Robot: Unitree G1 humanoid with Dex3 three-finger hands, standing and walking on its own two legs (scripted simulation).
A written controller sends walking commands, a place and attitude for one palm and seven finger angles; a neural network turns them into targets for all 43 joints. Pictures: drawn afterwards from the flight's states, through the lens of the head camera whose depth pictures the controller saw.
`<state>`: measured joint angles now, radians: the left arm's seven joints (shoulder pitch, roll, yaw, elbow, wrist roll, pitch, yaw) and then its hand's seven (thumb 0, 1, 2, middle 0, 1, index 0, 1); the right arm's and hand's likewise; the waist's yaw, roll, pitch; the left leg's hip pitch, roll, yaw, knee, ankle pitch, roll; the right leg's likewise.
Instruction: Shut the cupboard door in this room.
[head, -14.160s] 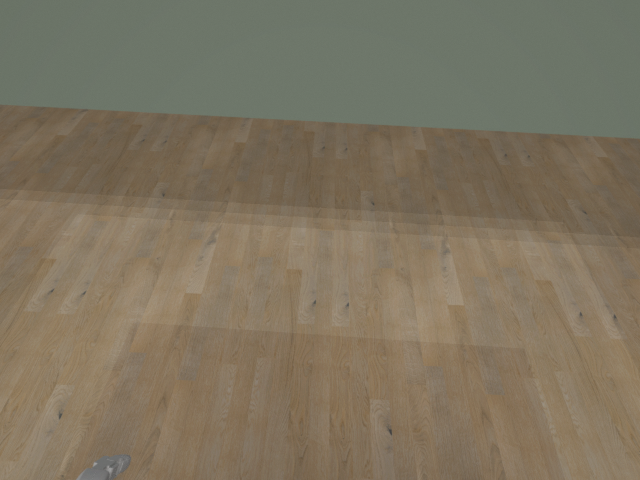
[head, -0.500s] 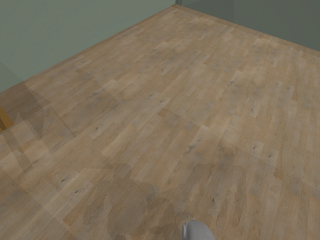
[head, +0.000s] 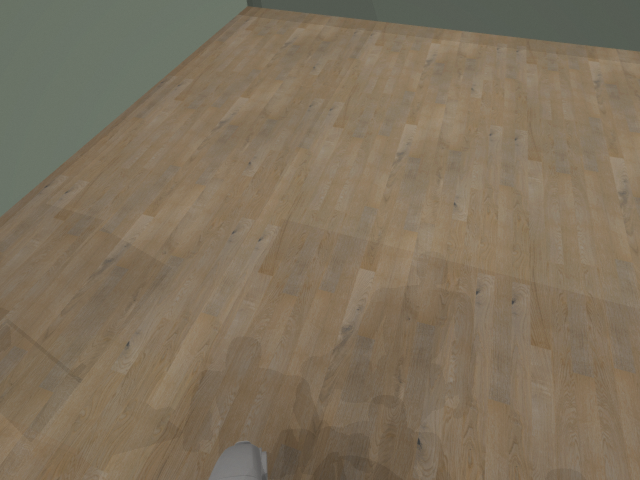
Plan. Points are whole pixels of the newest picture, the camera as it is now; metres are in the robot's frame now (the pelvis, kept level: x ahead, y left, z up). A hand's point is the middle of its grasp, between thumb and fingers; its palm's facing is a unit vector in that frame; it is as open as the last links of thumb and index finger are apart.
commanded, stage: walk around to get in front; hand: left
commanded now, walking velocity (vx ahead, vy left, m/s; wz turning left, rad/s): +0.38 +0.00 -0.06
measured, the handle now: out of the picture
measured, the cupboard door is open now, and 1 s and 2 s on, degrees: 78 78 78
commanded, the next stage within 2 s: none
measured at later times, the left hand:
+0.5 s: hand (192, 398) +0.27 +0.23 -0.17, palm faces -0.01 -0.99 -0.16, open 7.4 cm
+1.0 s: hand (256, 285) +0.48 +0.14 -0.16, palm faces -0.03 -0.98 -0.22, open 7.2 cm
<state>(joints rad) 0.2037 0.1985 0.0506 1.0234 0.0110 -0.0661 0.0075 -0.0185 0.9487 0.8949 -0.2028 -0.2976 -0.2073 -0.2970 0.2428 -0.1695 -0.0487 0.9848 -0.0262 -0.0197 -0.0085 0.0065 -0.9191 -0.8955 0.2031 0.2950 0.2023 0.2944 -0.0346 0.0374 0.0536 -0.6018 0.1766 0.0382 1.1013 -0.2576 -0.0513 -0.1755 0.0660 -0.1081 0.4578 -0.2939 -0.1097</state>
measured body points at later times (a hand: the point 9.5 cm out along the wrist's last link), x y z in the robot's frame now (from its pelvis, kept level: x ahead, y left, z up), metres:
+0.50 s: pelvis +0.24 +0.05 +0.00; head +0.25 +0.06 +0.45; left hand +0.27 +0.28 -0.16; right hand +0.24 -0.19 -0.15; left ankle +0.23 +0.15 -0.74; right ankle +0.26 -0.10 -0.65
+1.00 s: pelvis +0.44 -0.04 +0.01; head +0.45 -0.05 +0.46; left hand +0.48 +0.20 -0.14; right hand +0.46 -0.27 -0.16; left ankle +0.51 +0.12 -0.66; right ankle +0.43 -0.12 -0.74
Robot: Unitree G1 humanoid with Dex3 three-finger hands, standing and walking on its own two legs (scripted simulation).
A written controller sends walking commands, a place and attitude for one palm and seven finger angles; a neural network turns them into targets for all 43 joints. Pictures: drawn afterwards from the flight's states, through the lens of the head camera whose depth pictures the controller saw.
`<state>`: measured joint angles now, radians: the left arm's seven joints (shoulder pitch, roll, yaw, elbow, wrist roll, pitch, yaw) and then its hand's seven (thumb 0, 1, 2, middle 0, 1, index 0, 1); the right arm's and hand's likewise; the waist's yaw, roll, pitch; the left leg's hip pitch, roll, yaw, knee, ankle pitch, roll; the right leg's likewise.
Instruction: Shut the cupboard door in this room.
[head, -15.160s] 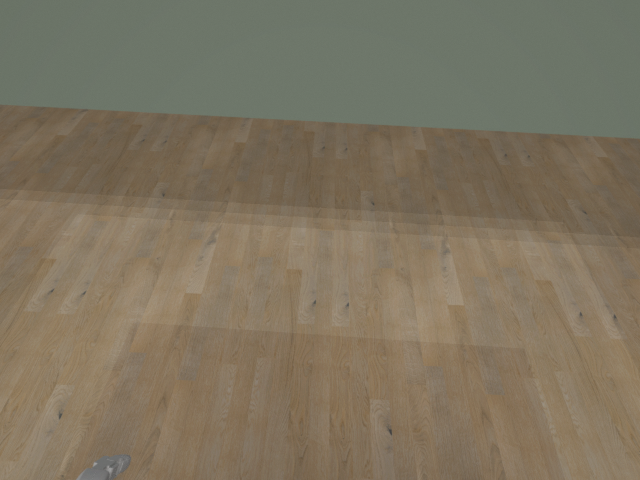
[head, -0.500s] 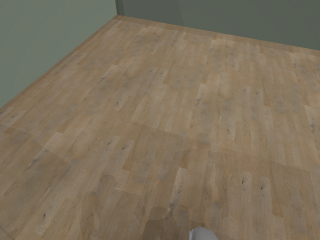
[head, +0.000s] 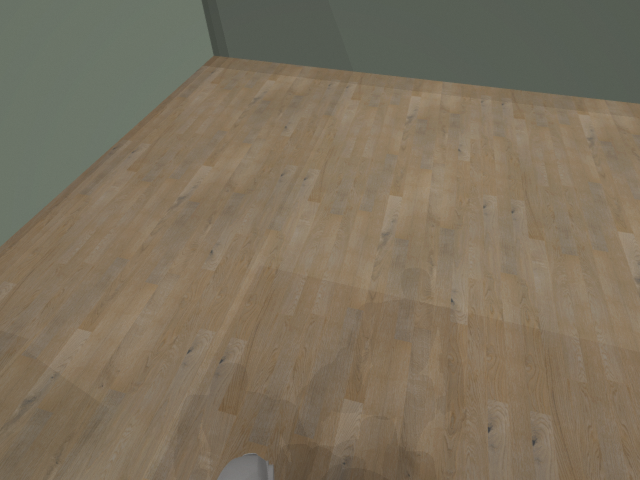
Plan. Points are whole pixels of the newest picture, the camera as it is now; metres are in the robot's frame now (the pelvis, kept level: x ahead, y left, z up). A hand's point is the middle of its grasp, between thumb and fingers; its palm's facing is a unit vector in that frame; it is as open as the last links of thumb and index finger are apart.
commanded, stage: walk around to get in front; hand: left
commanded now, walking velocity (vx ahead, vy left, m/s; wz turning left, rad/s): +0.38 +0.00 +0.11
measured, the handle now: out of the picture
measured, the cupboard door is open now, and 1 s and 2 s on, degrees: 78 78 78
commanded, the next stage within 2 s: walk to a spot facing it in 1.06 s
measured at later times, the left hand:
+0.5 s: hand (173, 418) +0.24 +0.26 -0.17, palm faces +0.06 -0.98 -0.18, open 7.4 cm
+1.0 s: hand (246, 299) +0.47 +0.17 -0.16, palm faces +0.05 -0.97 -0.23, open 7.1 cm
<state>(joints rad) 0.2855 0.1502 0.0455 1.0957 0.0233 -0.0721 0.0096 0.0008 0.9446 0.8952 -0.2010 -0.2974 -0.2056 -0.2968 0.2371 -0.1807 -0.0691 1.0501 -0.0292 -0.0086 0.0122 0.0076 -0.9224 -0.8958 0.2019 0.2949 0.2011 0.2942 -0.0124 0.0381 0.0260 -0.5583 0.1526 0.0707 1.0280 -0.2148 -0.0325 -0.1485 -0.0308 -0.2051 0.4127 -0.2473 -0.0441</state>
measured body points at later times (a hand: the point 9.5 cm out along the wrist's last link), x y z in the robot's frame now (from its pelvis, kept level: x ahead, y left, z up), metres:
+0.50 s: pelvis +0.20 +0.07 +0.00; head +0.20 +0.08 +0.45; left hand +0.24 +0.31 -0.16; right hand +0.21 -0.17 -0.14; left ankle +0.20 +0.15 -0.74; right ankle +0.24 -0.09 -0.65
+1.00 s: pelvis +0.40 -0.02 +0.00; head +0.41 -0.03 +0.44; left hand +0.46 +0.23 -0.15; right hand +0.39 -0.25 -0.17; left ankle +0.40 +0.13 -0.65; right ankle +0.42 -0.10 -0.74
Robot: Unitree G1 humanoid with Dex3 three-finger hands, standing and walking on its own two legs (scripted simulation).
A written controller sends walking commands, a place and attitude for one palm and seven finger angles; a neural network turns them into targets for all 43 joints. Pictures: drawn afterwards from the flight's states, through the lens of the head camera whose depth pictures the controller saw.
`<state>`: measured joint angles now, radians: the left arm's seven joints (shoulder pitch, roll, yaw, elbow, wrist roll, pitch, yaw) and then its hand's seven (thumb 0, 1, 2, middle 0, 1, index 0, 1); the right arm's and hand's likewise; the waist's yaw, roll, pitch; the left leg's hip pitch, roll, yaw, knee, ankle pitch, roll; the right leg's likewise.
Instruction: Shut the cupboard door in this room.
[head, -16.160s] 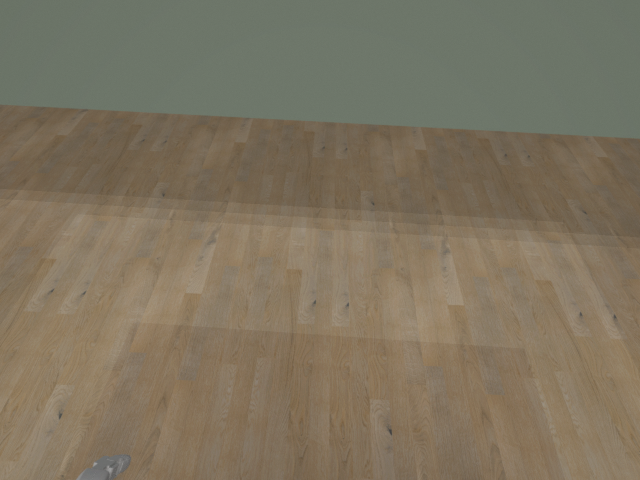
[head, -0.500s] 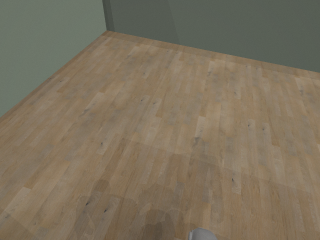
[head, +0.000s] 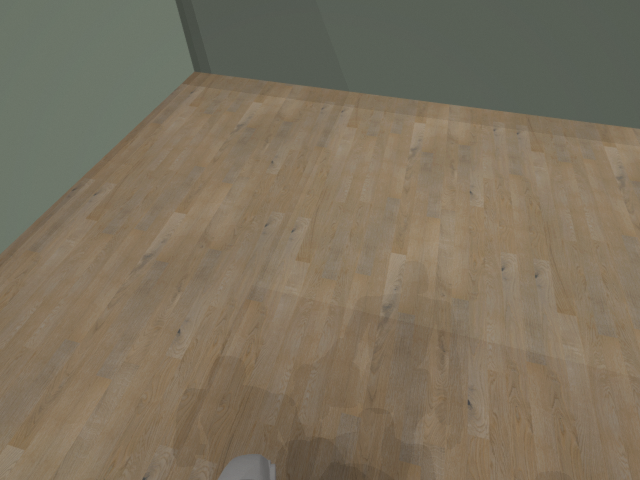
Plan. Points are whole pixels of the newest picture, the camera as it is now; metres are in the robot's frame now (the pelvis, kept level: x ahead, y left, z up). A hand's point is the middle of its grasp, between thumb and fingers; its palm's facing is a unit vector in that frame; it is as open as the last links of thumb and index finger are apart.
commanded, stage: walk around to get in front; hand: left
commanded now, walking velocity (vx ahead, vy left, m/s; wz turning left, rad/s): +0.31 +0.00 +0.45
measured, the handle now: out of the picture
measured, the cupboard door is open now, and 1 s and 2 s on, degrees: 78 78 78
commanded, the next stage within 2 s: walk to a spot facing it in 0.06 s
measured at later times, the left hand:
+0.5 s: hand out of the picture +0.14 +0.28 -0.18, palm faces +0.29 -0.93 -0.21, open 7.4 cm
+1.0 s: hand (176, 476) +0.16 +0.21 -0.14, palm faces +0.50 -0.82 -0.28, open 7.4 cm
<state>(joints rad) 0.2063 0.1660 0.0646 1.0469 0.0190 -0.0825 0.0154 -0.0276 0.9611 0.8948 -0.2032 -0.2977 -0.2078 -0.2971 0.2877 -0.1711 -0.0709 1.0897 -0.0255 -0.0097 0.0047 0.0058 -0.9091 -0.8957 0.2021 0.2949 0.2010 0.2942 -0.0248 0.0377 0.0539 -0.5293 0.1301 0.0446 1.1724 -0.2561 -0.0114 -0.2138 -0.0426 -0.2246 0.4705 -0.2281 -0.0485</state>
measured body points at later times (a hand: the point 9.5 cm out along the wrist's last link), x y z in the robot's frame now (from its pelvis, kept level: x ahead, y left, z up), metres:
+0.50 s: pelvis +0.13 +0.07 +0.00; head +0.17 +0.10 +0.44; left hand +0.12 +0.33 -0.16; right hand +0.28 -0.14 -0.14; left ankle +0.19 +0.16 -0.74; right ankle +0.15 -0.09 -0.65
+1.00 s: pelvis +0.17 +0.00 +0.00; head +0.23 -0.01 +0.45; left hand +0.13 +0.26 -0.12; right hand +0.34 -0.21 -0.16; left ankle +0.09 +0.13 -0.64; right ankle +0.21 -0.08 -0.74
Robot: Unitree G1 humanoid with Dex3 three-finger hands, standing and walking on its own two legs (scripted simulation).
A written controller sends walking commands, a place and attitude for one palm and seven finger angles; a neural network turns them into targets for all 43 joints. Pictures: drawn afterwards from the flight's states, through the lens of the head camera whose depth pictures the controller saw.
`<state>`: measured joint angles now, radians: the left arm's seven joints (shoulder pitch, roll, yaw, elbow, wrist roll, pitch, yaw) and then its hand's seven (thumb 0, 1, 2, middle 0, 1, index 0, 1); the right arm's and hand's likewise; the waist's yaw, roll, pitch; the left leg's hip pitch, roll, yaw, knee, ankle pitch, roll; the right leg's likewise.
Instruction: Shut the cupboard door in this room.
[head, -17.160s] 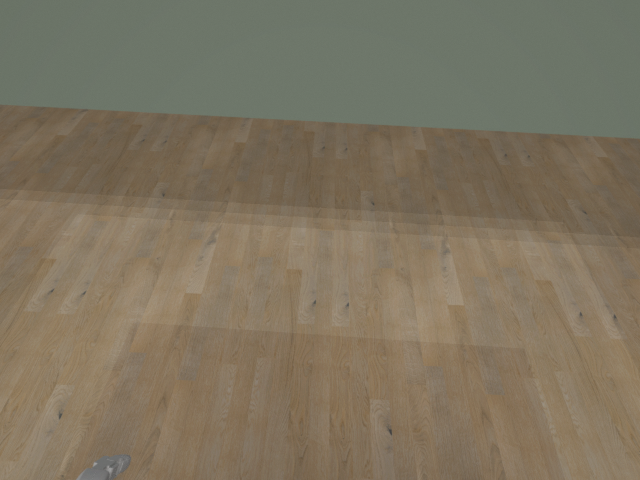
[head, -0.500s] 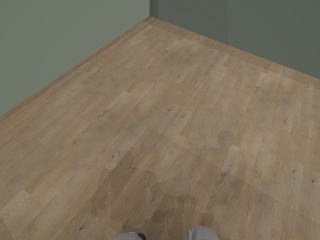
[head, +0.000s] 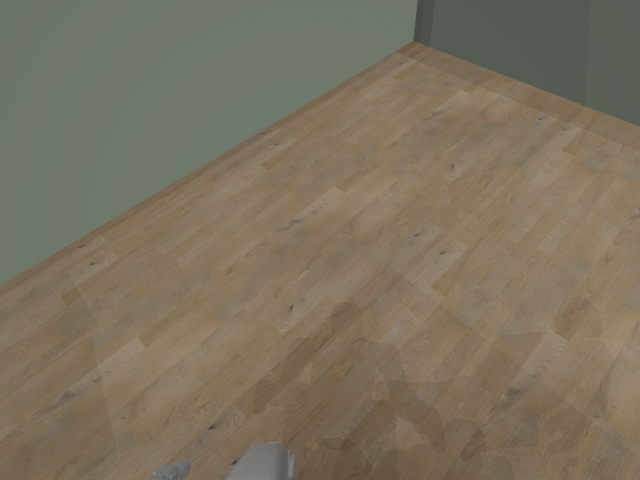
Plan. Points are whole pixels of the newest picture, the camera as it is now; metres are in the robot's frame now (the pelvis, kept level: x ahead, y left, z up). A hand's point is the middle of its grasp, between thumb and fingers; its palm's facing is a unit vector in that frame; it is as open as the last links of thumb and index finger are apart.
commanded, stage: walk to a spot facing it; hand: left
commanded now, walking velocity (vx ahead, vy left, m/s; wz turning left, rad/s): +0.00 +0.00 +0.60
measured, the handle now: out of the picture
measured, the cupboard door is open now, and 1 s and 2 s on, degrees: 78 78 78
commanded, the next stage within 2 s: none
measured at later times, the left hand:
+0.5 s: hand out of the picture -0.02 +0.28 -0.17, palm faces +0.34 -0.90 -0.27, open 7.4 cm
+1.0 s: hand out of the picture -0.06 +0.19 -0.14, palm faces +0.60 -0.75 -0.28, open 7.4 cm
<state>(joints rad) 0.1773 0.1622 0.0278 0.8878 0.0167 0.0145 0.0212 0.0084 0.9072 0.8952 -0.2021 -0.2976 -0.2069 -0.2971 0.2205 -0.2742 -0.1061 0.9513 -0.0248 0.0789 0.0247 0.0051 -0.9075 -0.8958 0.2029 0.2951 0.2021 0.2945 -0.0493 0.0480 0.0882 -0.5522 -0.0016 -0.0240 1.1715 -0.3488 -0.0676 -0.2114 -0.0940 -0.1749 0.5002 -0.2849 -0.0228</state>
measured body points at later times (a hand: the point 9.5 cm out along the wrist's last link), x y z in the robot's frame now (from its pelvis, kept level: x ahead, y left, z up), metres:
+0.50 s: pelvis -0.02 +0.04 +0.00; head +0.02 +0.08 +0.44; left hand -0.04 +0.33 -0.15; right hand +0.18 -0.17 -0.13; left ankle -0.04 +0.14 -0.74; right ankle +0.01 -0.11 -0.66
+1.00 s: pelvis +0.02 +0.00 +0.01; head +0.05 -0.01 +0.45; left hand -0.09 +0.23 -0.12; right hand +0.20 -0.19 -0.16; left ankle -0.07 +0.14 -0.64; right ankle +0.05 -0.10 -0.74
